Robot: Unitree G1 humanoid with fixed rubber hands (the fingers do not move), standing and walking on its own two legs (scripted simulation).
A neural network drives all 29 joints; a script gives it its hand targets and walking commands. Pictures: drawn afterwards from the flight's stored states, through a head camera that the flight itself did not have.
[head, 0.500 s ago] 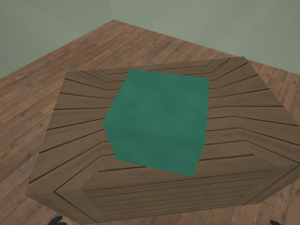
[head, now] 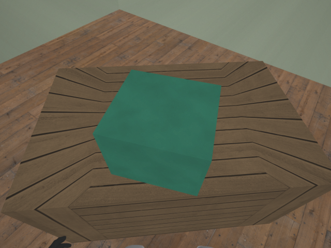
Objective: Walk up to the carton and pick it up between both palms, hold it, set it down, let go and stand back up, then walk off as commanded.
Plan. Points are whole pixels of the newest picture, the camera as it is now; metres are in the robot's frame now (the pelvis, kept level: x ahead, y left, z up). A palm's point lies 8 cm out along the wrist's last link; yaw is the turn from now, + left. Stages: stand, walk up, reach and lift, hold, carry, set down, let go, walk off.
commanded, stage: walk up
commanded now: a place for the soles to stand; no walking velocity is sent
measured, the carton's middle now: (163, 131) +0.46 +0.05 -0.04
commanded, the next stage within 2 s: reach and lift in 1.06 s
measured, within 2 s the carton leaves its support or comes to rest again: neither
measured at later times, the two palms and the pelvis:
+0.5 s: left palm out of the picture +0.10 +0.30 -0.08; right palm out of the picture +0.13 -0.33 -0.10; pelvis +0.01 -0.02 +0.01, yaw +5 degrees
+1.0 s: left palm out of the picture +0.09 +0.31 -0.09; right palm out of the picture +0.13 -0.31 -0.08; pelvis +0.01 -0.01 +0.02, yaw +8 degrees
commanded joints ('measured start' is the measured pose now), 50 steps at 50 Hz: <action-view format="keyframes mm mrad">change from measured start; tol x16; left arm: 1 -24 184 35 -14 -7 -48 9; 50 -98 162 46 -50 -8 -18 -11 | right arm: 1 -151 -240 -20 -69 0 -5 1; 50 -25 -281 -25 -67 -5 2 -6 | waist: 1 25 165 -85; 22 -26 -82 -98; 50 -17 171 -147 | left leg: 1 -31 156 -181 -194 315 114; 5 33 29 -34 -44 167 47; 10 120 139 -170 -177 582 112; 23 73 30 -12 -142 128 60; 36 52 79 -99 -216 461 80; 40 29 30 -13 -130 320 67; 50 13 156 -289 -310 419 137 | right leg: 1 108 -96 141 -325 154 -24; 3 202 -221 271 -346 474 -89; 8 127 -137 97 -229 545 -49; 16 227 -231 163 -319 481 -126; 24 77 -200 130 -431 20 -73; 37 261 -158 31 -385 352 -24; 50 194 -79 -2 -252 195 -14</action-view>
